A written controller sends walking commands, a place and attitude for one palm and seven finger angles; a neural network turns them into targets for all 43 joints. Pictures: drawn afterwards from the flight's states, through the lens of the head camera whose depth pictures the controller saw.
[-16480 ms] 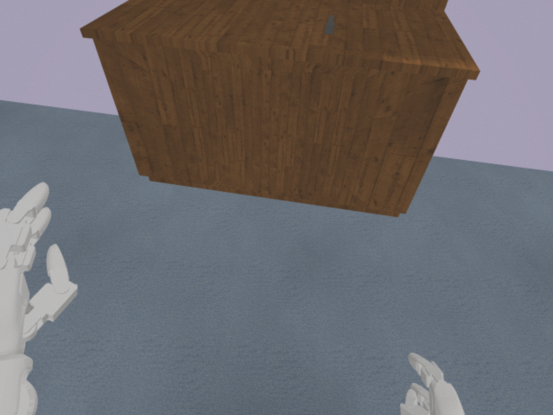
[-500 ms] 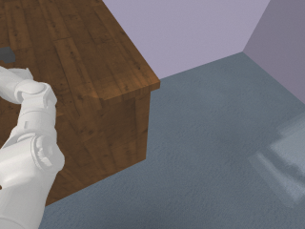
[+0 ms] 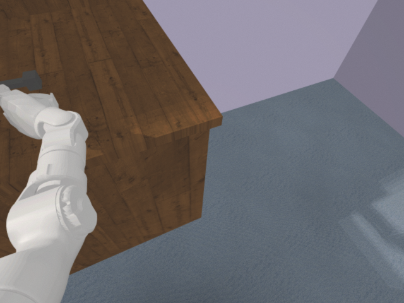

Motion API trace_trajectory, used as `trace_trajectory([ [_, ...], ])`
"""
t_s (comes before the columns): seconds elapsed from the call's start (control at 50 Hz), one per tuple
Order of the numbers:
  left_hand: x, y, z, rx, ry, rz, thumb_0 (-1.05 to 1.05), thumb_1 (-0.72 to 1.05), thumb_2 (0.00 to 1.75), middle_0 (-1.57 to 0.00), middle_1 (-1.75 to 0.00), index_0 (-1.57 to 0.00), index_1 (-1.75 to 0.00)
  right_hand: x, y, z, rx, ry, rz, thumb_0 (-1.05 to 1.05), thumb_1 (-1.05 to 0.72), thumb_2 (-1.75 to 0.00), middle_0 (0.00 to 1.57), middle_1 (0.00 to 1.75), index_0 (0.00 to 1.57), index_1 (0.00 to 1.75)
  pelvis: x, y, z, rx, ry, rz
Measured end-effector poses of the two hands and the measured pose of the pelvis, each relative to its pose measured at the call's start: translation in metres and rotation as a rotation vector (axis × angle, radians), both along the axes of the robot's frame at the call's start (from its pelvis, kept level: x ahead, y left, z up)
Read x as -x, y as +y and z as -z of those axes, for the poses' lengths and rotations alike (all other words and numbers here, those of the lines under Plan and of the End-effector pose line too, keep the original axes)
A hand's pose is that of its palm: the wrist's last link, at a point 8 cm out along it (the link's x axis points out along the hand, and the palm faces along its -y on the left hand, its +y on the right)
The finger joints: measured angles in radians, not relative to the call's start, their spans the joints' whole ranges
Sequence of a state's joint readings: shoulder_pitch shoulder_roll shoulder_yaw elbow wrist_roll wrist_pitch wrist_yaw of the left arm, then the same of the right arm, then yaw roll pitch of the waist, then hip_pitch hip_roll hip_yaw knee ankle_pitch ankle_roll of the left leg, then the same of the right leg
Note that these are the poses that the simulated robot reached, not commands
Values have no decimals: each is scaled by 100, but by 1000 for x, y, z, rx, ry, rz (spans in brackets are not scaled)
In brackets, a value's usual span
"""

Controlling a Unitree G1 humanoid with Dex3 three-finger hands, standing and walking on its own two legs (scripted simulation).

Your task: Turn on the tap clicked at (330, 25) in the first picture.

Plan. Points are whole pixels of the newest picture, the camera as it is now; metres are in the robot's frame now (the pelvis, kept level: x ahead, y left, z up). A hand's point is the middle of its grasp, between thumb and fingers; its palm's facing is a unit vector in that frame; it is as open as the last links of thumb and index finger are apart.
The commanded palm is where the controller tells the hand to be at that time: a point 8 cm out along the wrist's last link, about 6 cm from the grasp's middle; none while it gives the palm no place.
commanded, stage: lift the hand up off the lever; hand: left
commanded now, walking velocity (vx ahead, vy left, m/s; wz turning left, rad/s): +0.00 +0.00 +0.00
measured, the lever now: (32, 80) +0.57 +0.31 +0.13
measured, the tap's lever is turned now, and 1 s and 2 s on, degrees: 86 86 86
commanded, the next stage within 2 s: draw the hand back beside the body in 1.60 s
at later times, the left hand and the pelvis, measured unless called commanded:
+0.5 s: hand (44, 95) +0.48 +0.25 +0.16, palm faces +0.83 -0.54 -0.12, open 7.8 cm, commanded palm +0.42 +0.27 +0.16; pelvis -0.01 -0.01 +0.01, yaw +1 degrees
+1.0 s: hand (38, 89) +0.48 +0.25 +0.17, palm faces +0.83 -0.55 -0.11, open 7.8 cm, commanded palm +0.42 +0.27 +0.18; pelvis -0.02 -0.01 +0.01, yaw +0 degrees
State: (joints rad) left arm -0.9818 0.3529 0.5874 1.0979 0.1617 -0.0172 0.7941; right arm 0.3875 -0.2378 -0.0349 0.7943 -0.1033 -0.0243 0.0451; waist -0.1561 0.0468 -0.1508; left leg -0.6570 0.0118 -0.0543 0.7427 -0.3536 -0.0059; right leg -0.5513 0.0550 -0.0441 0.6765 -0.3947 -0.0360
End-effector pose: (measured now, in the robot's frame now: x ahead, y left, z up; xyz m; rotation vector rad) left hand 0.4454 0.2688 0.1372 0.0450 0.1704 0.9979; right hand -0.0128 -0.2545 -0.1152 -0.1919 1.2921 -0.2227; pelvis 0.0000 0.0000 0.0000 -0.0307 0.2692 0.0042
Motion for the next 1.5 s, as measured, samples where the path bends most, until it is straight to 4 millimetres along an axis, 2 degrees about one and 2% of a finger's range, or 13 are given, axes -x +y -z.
trace_trajectory([
  [0.32,16,-7,-19,-12,-2,-7,2,90,90,-15,-15,-15,-15,-10,-11,0,5,-43,-3,1,-91,-90,20,30,21,30,3,-9,-4,-9,-43,-8],
  [0.6,26,-5,-32,-23,-7,-1,2,90,90,-15,-15,-15,-15,-8,-19,-3,24,-73,-9,1,-91,-90,20,30,21,30,12,-14,-6,-10,-63,-15],
  [0.88,26,-7,-43,-25,-18,10,2,90,90,-15,-15,-15,-15,-1,-13,-3,18,-75,-4,1,-91,-90,20,30,21,30,17,-10,-8,-9,-69,-11],
  [1.12,27,-2,-50,-20,-22,9,2,90,90,-15,-15,-15,-15,-1,-6,-5,8,-77,-2,1,-91,-90,20,30,21,30,15,-5,-10,-8,-81,-9],
  [1.26,31,-6,-56,-23,-33,26,2,90,90,-15,-15,-15,-15,-9,-4,-5,0,-92,-10,1,-91,-90,20,30,21,30,13,-3,-13,-10,-98,-11],
  [1.5,39,-15,-65,-6,-18,7,2,90,90,-15,-15,-15,-15,-37,-6,-6,-6,-170,-30,1,-91,-90,20,30,21,30,13,-7,-15,-18,-118,-6],
])
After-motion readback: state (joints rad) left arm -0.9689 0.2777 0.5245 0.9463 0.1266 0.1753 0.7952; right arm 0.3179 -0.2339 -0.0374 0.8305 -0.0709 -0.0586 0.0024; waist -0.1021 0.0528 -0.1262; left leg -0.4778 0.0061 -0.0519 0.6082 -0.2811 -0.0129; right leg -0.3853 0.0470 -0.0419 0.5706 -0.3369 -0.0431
